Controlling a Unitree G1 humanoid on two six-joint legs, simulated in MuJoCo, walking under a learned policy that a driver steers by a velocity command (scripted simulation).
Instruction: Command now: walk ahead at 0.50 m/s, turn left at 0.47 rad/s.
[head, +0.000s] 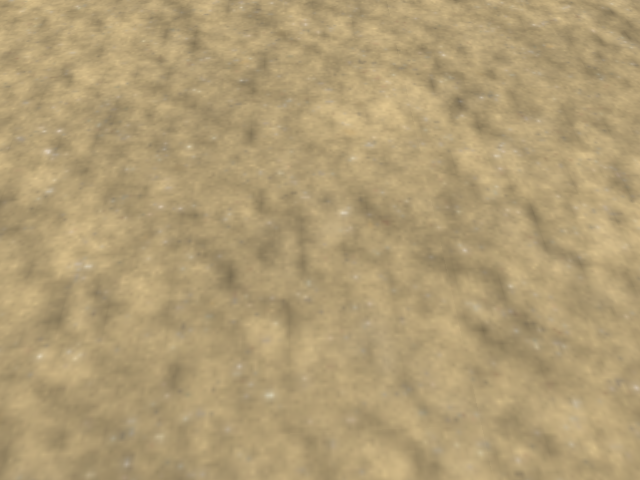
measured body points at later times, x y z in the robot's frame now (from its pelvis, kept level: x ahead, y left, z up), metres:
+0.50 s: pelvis +0.21 +0.03 +0.00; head +0.25 +0.06 +0.45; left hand +0.30 +0.34 -0.10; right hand +0.42 -0.22 -0.09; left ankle +0.21 +0.11 -0.74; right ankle +0.34 -0.12 -0.70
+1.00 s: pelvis +0.25 +0.03 +0.00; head +0.26 +0.05 +0.45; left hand +0.27 +0.32 -0.12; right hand +0.48 -0.15 -0.11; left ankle +0.19 +0.14 -0.74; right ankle +0.33 -0.09 -0.74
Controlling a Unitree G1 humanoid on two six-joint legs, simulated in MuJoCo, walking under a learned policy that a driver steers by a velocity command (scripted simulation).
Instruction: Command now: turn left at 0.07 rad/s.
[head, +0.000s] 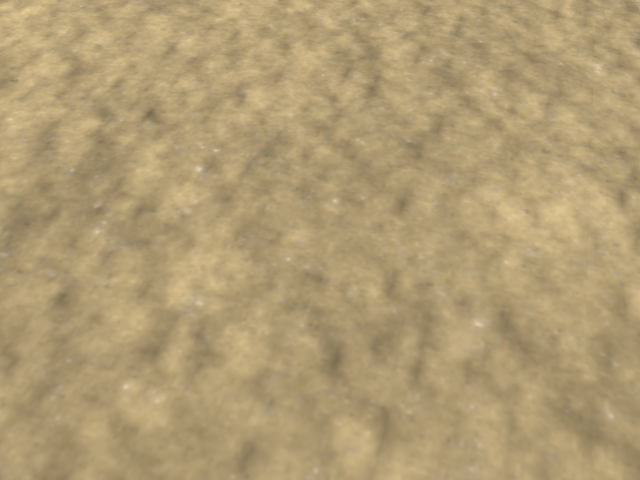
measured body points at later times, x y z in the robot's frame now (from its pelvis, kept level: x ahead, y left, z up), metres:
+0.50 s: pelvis +0.02 +0.01 +0.00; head +0.02 +0.02 +0.45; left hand +0.09 +0.28 -0.14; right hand +0.11 -0.24 -0.13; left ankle -0.02 +0.13 -0.74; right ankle +0.02 -0.14 -0.73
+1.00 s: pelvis +0.19 -0.04 +0.01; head +0.21 -0.05 +0.46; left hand +0.13 +0.22 -0.13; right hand +0.39 -0.28 -0.09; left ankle +0.37 +0.12 -0.68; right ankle +0.06 -0.13 -0.74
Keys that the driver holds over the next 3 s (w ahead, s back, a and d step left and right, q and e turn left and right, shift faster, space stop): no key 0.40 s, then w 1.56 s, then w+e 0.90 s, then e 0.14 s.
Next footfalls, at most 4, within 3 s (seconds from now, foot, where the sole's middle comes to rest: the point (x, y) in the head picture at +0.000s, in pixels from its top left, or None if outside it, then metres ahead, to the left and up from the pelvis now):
1.16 left None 0.47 0.09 -0.77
1.68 right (401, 365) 0.77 -0.15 -0.77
2.22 left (307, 259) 1.08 0.08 -0.77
2.76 right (422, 210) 1.27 -0.24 -0.77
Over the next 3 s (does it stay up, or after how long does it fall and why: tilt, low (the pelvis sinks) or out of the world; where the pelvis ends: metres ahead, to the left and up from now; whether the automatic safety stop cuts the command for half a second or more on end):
stays up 1.26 -0.16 0.01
